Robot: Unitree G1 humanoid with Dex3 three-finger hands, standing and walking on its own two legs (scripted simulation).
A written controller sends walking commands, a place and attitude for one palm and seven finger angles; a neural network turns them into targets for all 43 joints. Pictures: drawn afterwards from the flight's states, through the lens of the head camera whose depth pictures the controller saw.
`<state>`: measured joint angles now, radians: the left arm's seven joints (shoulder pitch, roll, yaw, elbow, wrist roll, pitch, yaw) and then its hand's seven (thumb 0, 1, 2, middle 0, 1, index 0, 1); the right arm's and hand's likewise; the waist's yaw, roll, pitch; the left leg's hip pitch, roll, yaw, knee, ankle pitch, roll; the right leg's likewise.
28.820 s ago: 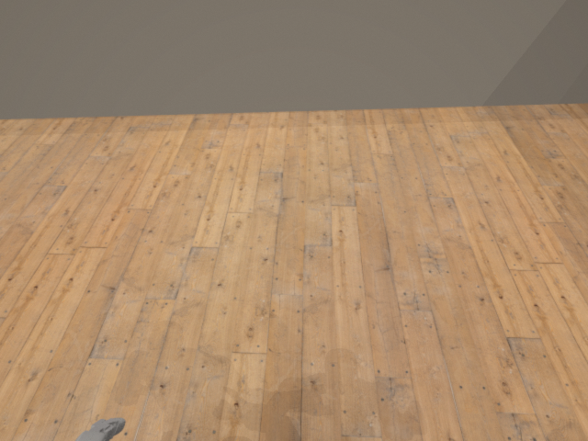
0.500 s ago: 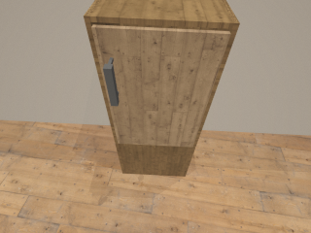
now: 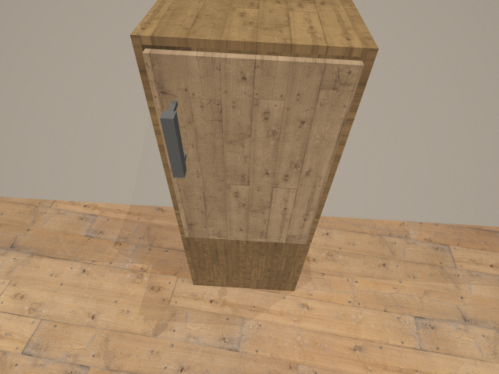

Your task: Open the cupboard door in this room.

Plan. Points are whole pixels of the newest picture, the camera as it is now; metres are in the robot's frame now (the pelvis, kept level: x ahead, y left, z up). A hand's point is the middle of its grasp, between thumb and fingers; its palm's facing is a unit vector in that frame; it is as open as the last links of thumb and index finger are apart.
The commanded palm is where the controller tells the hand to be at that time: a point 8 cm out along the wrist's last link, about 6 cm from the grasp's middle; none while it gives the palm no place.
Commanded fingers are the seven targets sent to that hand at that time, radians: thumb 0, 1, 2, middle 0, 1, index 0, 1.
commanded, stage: come to a stop and stand still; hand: left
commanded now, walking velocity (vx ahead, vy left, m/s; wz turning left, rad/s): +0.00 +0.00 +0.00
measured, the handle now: (176, 140) +0.54 +0.19 +0.07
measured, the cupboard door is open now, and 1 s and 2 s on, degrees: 0 0 0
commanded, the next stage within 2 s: look again from close up in 0.72 s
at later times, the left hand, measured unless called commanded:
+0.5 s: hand out of the picture -0.04 +0.20 -0.18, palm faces +0.02 -0.98 -0.18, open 7.3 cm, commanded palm none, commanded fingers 0.00 0.90 0.90 -0.20 -0.30 -0.20 -0.30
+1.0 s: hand out of the picture -0.09 +0.19 -0.18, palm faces +0.04 -0.99 -0.15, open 7.3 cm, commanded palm none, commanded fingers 0.00 0.90 0.90 -0.20 -0.30 -0.20 -0.30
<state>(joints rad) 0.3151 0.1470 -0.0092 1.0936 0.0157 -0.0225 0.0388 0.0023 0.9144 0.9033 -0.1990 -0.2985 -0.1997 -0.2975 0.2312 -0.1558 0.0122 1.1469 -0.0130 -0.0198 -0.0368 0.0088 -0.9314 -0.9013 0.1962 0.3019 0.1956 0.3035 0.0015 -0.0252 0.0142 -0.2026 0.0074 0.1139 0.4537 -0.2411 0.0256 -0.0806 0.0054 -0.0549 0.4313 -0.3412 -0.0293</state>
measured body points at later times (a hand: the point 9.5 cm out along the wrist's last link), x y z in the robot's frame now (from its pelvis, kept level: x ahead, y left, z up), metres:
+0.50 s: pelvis -0.05 +0.03 +0.00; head -0.05 +0.04 +0.44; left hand -0.04 +0.25 -0.16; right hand -0.03 -0.20 -0.16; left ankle +0.00 +0.10 -0.74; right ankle -0.07 -0.09 -0.74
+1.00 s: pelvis -0.05 +0.03 +0.00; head -0.05 +0.04 +0.45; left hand -0.09 +0.24 -0.17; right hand -0.03 -0.20 -0.15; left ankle +0.00 +0.10 -0.74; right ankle -0.07 -0.09 -0.74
